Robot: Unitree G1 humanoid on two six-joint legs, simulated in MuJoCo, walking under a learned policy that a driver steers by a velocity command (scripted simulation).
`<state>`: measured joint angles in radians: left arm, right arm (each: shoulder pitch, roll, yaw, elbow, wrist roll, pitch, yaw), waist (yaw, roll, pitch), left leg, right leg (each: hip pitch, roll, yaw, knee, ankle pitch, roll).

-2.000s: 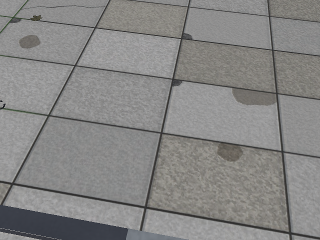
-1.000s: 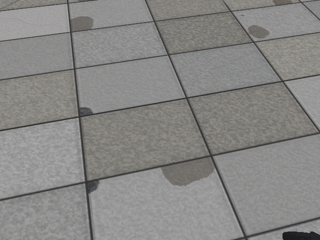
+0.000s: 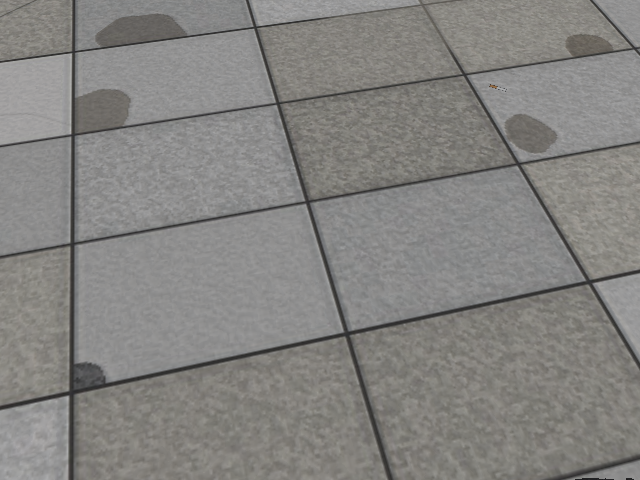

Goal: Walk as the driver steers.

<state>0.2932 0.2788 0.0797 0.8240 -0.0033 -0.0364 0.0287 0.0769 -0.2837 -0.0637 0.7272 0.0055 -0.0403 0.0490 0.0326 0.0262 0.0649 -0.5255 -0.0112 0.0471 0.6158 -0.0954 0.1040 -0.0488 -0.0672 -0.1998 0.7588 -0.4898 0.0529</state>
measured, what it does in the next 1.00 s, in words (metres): walks ahead, turning left: right foot, then left foot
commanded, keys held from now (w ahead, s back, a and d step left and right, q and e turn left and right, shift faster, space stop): q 0.50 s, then w+q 0.10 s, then q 0.36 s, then no key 0.04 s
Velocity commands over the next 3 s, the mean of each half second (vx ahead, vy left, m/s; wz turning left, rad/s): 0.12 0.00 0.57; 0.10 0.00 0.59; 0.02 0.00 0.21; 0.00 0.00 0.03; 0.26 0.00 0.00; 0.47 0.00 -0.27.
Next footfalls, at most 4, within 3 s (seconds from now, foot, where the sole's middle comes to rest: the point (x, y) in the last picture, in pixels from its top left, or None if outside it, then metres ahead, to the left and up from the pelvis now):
0.46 right None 0.26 -0.12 -0.75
0.86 left None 0.18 0.14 -0.75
1.30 right None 0.33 -0.03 -0.75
2.36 left None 0.21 0.20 -0.75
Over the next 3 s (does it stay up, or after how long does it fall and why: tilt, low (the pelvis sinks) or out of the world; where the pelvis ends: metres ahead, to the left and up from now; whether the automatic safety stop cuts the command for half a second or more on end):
stays up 0.52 0.26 0.02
